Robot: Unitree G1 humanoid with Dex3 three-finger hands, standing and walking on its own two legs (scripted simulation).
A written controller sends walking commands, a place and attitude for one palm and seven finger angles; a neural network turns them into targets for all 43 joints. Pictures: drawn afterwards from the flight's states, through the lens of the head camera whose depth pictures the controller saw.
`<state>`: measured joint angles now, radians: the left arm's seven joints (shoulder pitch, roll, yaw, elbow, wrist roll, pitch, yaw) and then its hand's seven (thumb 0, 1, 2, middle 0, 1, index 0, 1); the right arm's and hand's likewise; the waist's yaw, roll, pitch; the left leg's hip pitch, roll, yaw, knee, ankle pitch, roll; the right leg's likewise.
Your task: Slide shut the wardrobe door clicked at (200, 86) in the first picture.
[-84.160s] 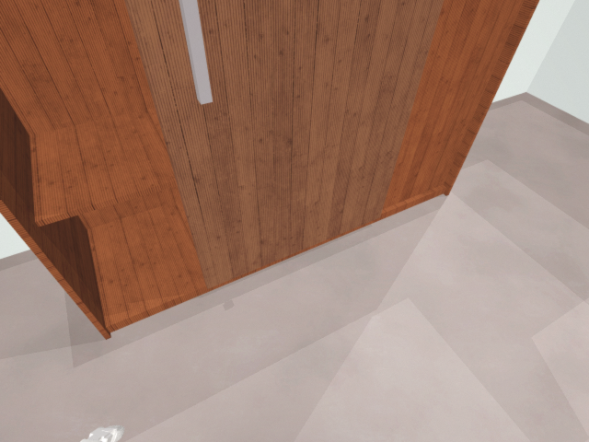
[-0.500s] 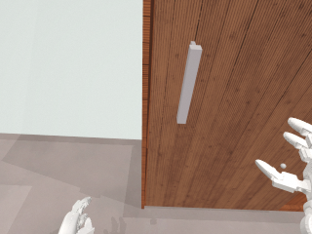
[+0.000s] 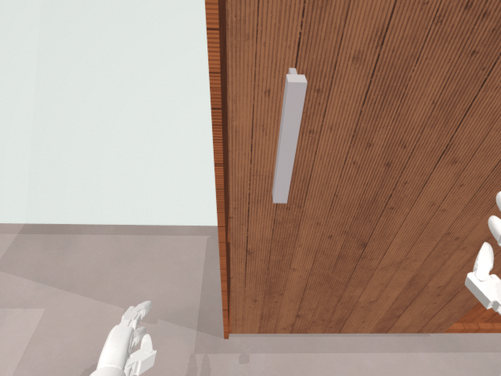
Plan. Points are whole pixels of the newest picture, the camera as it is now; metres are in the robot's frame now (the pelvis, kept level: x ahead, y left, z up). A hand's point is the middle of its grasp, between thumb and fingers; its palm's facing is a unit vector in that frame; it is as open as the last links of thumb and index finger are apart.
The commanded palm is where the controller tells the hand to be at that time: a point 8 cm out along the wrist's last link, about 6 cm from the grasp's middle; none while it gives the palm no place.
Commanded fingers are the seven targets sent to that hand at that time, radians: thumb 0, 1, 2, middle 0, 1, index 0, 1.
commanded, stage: draw the hand back to the body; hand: right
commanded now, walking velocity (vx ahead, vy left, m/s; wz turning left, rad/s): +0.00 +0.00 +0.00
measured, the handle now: (285, 141) +0.45 -0.08 +0.18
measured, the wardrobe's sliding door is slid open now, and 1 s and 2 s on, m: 0.01 0.01 0.01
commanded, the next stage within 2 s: step back with the hand held close in 0.12 s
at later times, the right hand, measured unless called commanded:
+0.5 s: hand (459, 280) +0.19 -0.25 +0.16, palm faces +0.37 +0.79 -0.48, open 7.4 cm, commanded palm +0.13 -0.30 +0.17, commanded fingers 0.00 -0.90 -0.90 0.20 0.30 0.20 0.30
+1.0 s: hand out of the picture +0.10 -0.27 +0.15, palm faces +0.45 +0.76 -0.47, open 7.4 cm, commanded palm +0.04 -0.31 +0.17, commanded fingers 0.00 -0.90 -0.90 0.20 0.30 0.20 0.30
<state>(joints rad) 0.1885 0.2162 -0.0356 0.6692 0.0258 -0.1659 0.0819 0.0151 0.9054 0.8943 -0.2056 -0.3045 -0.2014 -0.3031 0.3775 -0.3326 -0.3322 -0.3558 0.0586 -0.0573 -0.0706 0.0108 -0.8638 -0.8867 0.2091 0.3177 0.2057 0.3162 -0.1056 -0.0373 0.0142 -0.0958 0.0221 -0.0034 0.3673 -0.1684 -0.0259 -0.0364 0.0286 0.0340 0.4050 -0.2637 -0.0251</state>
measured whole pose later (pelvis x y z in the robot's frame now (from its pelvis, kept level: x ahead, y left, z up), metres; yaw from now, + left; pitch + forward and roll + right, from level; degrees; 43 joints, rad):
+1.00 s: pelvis -0.10 -0.01 -0.02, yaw -1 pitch -1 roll +2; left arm 0.25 0.23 0.01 0.57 0.01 -0.12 0.09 0.01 0.91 0.89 -0.21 -0.30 -0.20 -0.30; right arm 0.47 -0.39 -0.43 -0.47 -0.03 -0.26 -0.13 0.01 -0.89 -0.90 0.21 0.30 0.21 0.30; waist 0.00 0.01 0.03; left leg -0.44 0.00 -0.03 0.60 -0.19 -0.03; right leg -0.41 0.03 0.02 0.65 -0.21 -0.05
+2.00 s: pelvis -0.31 +0.00 -0.01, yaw +4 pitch +0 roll -1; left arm 0.30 0.22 0.00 0.62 0.02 -0.13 0.07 0.01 0.91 0.89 -0.20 -0.30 -0.20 -0.30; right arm 0.60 -0.45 -0.42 -0.51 0.02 -0.17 -0.13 0.01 -0.89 -0.90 0.21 0.30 0.21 0.30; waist 0.04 0.03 -0.05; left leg -0.27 -0.04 0.07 0.57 -0.41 0.08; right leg -0.42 0.03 -0.04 0.65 -0.35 -0.02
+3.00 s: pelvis -0.35 -0.07 -0.01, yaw +3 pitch -1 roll +0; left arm 0.22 0.20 -0.02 0.61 0.00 -0.14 0.07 0.01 0.90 0.89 -0.21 -0.30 -0.20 -0.30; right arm 0.50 -0.38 -0.41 -0.47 0.02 -0.20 -0.14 0.01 -0.89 -0.90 0.21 0.30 0.21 0.30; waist -0.02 0.02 0.04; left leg -0.30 0.07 0.06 0.51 -0.18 -0.03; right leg -0.24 -0.04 -0.10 0.54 -0.28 -0.01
